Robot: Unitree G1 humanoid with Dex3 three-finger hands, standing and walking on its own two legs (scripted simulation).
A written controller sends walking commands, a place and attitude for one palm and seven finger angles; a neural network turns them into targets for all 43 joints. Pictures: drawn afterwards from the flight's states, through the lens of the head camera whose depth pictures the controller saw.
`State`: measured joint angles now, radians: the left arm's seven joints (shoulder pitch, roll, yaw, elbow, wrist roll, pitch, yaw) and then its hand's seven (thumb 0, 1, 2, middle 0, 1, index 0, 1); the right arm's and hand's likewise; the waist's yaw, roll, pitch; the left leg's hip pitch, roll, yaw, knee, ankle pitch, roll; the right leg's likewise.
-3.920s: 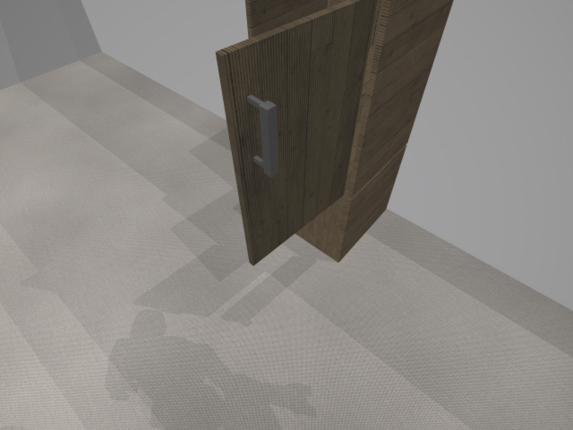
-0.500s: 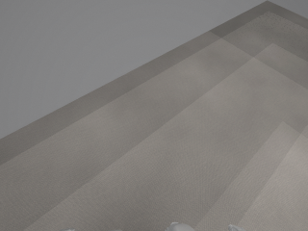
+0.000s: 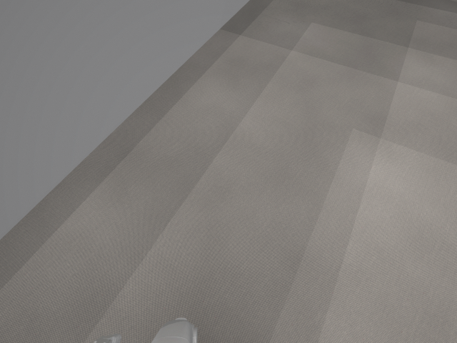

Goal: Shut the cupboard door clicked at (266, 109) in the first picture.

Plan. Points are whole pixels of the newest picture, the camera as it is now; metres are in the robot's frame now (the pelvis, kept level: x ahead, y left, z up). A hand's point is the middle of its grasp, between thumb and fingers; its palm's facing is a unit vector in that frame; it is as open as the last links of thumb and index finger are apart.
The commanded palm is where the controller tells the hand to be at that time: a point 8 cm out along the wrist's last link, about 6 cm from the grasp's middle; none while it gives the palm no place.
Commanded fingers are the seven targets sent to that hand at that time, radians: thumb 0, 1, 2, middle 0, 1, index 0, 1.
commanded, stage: walk around to get in front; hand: left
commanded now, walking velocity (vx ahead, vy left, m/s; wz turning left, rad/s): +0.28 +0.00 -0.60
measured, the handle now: out of the picture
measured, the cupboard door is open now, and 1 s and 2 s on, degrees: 85 85 85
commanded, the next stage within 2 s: walk to a spot facing it in 1.28 s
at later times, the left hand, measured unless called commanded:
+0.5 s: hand (185, 244) +0.33 +0.12 -0.16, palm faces -0.40 -0.90 -0.16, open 7.4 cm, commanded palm none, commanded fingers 0.00 0.90 0.90 -0.20 -0.30 -0.20 -0.30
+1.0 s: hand (220, 212) +0.41 +0.05 -0.16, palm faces -0.41 -0.89 -0.22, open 7.3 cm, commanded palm none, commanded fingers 0.00 0.90 0.90 -0.20 -0.30 -0.20 -0.30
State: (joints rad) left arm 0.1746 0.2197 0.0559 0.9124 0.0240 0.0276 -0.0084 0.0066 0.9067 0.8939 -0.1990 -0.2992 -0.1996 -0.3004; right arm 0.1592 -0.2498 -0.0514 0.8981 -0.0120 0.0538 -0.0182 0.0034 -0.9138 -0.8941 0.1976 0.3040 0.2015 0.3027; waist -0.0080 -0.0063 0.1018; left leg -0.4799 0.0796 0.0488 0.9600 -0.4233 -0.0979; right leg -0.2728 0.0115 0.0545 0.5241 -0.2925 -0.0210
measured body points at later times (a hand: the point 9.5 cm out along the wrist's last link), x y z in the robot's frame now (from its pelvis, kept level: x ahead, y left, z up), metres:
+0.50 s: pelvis +0.14 -0.01 +0.00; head +0.19 -0.02 +0.44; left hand +0.35 +0.17 -0.15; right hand -0.01 -0.22 -0.14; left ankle +0.05 +0.14 -0.74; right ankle +0.19 -0.15 -0.70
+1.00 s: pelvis +0.34 -0.13 +0.00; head +0.37 -0.15 +0.45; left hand +0.43 +0.09 -0.14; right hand +0.35 -0.40 -0.13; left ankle +0.50 -0.04 -0.69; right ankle +0.22 -0.14 -0.74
